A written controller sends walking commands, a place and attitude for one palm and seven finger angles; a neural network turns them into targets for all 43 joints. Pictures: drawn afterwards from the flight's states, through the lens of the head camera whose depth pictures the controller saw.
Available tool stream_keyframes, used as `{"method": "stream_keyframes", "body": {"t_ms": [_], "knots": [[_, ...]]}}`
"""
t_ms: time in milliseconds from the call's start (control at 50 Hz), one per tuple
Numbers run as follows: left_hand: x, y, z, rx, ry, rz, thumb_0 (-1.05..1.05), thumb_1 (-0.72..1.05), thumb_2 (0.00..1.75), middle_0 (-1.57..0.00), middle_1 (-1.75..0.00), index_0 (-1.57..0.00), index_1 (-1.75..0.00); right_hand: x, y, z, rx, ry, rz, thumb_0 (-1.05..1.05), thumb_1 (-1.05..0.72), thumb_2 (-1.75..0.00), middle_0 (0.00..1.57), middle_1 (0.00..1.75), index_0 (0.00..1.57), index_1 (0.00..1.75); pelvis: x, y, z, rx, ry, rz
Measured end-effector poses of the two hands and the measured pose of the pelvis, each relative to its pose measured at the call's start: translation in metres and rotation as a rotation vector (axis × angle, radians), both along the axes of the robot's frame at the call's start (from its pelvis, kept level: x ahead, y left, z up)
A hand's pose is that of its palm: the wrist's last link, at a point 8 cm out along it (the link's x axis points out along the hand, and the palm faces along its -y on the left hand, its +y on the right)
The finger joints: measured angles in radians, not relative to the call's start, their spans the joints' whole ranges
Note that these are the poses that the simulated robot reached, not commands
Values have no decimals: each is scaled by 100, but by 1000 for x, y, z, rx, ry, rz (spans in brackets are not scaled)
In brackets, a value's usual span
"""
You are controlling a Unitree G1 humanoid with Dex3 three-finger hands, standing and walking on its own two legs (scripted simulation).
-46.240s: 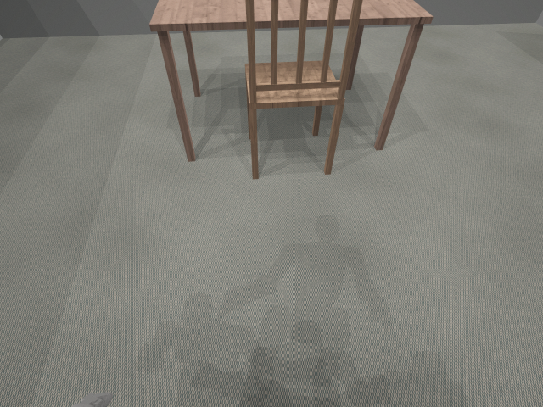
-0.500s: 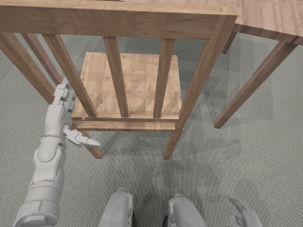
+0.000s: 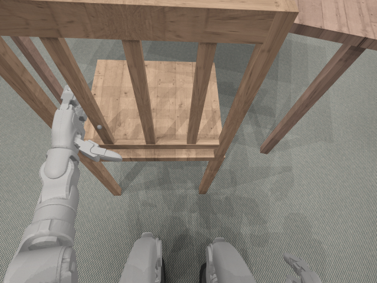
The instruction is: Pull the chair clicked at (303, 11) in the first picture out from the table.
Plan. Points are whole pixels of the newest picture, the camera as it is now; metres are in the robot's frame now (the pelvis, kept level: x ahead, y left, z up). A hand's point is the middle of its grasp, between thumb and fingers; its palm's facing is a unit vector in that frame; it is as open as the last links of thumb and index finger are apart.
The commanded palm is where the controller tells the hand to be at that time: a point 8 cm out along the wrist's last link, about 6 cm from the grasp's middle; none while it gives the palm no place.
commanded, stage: push the fingers through the gap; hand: left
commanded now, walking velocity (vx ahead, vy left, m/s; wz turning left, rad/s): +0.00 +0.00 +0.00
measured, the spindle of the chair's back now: (144, 105) +0.46 +0.09 +0.06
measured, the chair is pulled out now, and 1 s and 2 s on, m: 0.17 0.17 0.19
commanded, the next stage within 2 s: hook a spindle and tug to test in 0.34 s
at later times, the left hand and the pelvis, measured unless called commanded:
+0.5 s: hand (101, 127) +0.43 +0.18 +0.02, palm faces +0.00 -1.00 -0.04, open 16.9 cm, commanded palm +0.40 +0.23 +0.02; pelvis +0.00 +0.01 +0.00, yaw +0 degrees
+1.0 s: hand (101, 128) +0.42 +0.18 +0.02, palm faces +0.02 -1.00 -0.05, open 11.9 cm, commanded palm +0.40 +0.23 +0.02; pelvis +0.00 +0.00 +0.00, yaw +0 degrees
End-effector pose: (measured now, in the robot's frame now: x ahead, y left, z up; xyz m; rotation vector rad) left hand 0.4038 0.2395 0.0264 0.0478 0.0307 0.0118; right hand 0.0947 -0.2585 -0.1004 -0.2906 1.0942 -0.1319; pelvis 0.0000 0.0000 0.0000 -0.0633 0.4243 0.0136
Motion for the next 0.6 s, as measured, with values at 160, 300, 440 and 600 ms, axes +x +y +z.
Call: {"method": "stream_keyframes", "body": {"t_ms": [160,300,440,600], "knots": [[-2,3,-2,-2,13,2,-2,-50,30,-6,-8,-6,-8,-8,4,2,9,29,-16,0,-91,-90,21,30,20,30,2,4,3,-1,1,-5],[0,4,-5,-1,5,4,-2,-50,30,-6,-8,-6,-8,-7,6,1,0,39,-7,0,-91,-90,21,30,20,30,2,6,2,-7,4,1],[2,-1,-3,-3,7,-7,-2,-50,30,-6,-8,-6,-8,-2,8,2,6,30,-7,0,-91,-90,21,30,20,30,3,8,3,-7,3,0],[-2,-7,-2,-3,-1,0,-2,-50,30,-10,-18,-9,-18,4,10,4,16,12,-3,0,-91,-90,21,30,20,30,4,7,4,-4,-1,-2]]}}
